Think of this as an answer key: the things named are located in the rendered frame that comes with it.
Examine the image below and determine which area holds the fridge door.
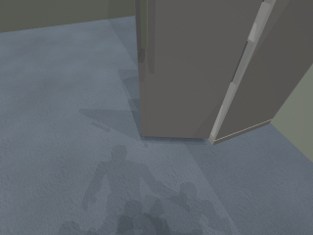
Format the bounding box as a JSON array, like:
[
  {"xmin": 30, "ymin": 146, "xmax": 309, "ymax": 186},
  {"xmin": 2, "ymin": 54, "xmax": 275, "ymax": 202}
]
[{"xmin": 134, "ymin": 0, "xmax": 263, "ymax": 139}]

